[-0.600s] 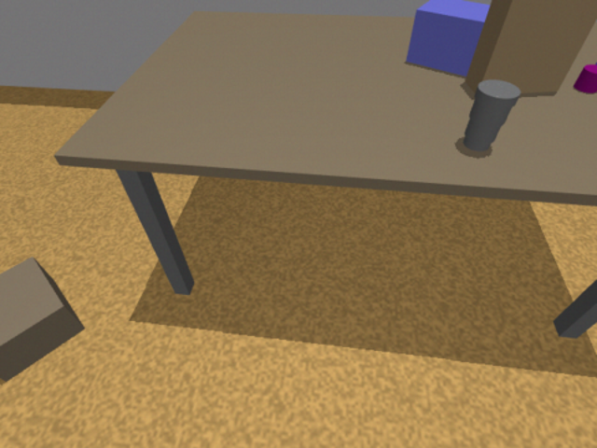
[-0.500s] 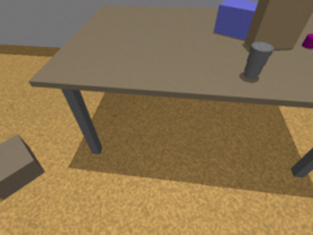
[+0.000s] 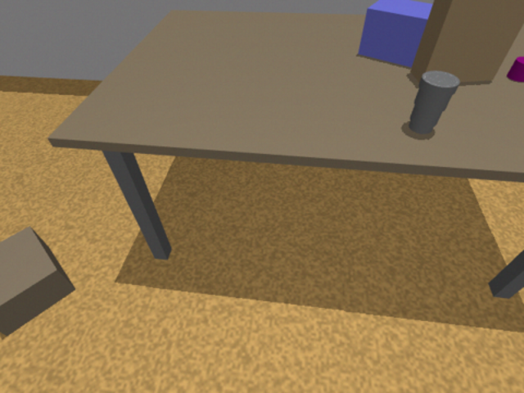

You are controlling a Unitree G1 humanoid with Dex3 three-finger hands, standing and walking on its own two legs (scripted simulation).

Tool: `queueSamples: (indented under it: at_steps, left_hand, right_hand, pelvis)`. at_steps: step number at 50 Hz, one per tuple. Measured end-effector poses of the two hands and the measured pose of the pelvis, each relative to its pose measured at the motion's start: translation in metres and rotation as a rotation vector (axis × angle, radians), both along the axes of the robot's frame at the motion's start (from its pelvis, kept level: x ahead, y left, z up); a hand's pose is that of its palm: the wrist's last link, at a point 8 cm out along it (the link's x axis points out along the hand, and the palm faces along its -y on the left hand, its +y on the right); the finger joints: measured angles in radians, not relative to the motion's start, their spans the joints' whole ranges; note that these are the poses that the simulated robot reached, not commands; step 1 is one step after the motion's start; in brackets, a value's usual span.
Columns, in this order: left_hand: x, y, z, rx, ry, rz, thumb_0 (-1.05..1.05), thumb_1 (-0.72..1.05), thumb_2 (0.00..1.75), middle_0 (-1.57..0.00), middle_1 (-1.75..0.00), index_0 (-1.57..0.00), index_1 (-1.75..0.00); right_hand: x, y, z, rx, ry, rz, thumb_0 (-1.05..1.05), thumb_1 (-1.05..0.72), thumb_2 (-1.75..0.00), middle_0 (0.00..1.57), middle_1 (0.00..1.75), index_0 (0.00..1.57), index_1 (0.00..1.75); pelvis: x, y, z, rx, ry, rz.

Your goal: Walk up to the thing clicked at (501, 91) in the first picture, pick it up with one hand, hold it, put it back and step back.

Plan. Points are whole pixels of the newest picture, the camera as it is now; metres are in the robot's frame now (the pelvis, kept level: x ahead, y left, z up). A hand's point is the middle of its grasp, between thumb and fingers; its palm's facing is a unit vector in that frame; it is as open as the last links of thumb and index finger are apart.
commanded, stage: stand
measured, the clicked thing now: (429, 104) +0.80 -0.41 +0.02
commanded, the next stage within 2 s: walk up in 0.52 s
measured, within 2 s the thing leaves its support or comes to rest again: neither
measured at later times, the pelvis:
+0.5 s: pelvis +0.00 +0.00 +0.00, yaw +0 degrees
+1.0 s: pelvis +0.10 +0.08 -0.01, yaw -12 degrees
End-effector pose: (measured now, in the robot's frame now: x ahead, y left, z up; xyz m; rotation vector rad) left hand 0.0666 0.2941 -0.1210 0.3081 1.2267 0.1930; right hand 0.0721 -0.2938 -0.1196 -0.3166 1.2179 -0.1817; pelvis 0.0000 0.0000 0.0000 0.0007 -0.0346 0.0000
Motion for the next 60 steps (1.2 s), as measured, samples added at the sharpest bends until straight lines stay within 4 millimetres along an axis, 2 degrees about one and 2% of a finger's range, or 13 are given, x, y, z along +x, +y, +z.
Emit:
queueSamples:
  at_steps: [28, 33, 38, 42, 46, 50, 54, 57, 60]
  left_hand:
    - [-0.001, 0.001, 0.001, -0.001, -0.012, 0.0, 0.01, 0.91, 0.9, -0.21, -0.3, -0.2, -0.3]
    - [-0.014, 0.023, 0.004, 0.028, 0.017, -0.02, 0.0, 0.91, 0.9, -0.21, -0.3, -0.2, -0.3]
    - [-0.013, 0.065, 0.003, 0.062, 0.089, -0.039, 0.01, 0.9, 0.9, -0.21, -0.3, -0.21, -0.3]
    - [0.017, 0.101, -0.011, 0.099, 0.119, -0.083, 0.01, 0.9, 0.9, -0.21, -0.3, -0.2, -0.3]
    - [0.071, 0.111, -0.004, 0.105, 0.081, -0.156, 0.01, 0.91, 0.9, -0.21, -0.3, -0.2, -0.3]
    - [0.132, 0.106, 0.011, 0.092, 0.009, -0.234, 0.01, 0.91, 0.9, -0.21, -0.3, -0.2, -0.3]
    - [0.194, 0.092, 0.023, 0.103, -0.052, -0.317, 0.01, 0.91, 0.9, -0.21, -0.3, -0.2, -0.3]
    - [0.238, 0.078, 0.024, 0.124, -0.121, -0.36, 0.01, 0.91, 0.9, -0.21, -0.3, -0.2, -0.3]
    - [0.269, 0.068, 0.026, 0.127, -0.192, -0.37, 0.01, 0.91, 0.9, -0.21, -0.3, -0.2, -0.3]
  right_hand:
    - [0.001, -0.004, 0.001, 0.002, -0.012, -0.001, 0.0, -0.9, -0.9, 0.2, 0.3, 0.21, 0.3]
    - [0.01, -0.011, 0.007, -0.02, -0.059, -0.016, 0.0, -0.9, -0.89, 0.2, 0.3, 0.21, 0.3]
    - [0.019, -0.003, 0.014, -0.061, -0.074, -0.034, 0.0, -0.9, -0.9, 0.2, 0.3, 0.2, 0.3]
    - [0.019, 0.013, 0.011, -0.101, -0.101, -0.081, 0.0, -0.9, -0.9, 0.2, 0.3, 0.2, 0.3]
    - [0.004, 0.035, 0.012, -0.073, -0.078, -0.167, 0.0, -0.9, -0.9, 0.2, 0.3, 0.2, 0.29]
    - [-0.004, 0.052, 0.009, -0.033, -0.039, -0.214, 0.0, -0.9, -0.9, 0.2, 0.3, 0.21, 0.3]
    - [-0.003, 0.058, -0.004, 0.004, -0.009, -0.258, 0.0, -0.9, -0.89, 0.2, 0.3, 0.21, 0.3]
    - [0.006, 0.055, -0.022, 0.024, 0.005, -0.287, 0.01, -0.9, -0.9, 0.2, 0.3, 0.21, 0.3]
    - [0.025, 0.057, -0.031, 0.036, 0.02, -0.293, 0.01, -0.9, -0.9, 0.2, 0.3, 0.21, 0.3]
  pelvis:
    - [0.002, 0.0, -0.001, 0.001, -0.001, -0.014]
    - [0.01, 0.015, -0.006, -0.014, 0.01, -0.074]
    - [0.03, 0.042, -0.011, -0.026, 0.009, -0.109]
    - [0.05, 0.066, -0.026, -0.001, -0.003, -0.148]
    - [0.073, 0.074, -0.02, 0.002, -0.008, -0.182]
    - [0.098, 0.077, -0.012, 0.004, -0.005, -0.208]
    - [0.125, 0.076, -0.014, 0.01, -0.005, -0.235]
    - [0.147, 0.069, -0.025, 0.001, -0.013, -0.254]
    - [0.165, 0.067, -0.029, -0.014, -0.023, -0.274]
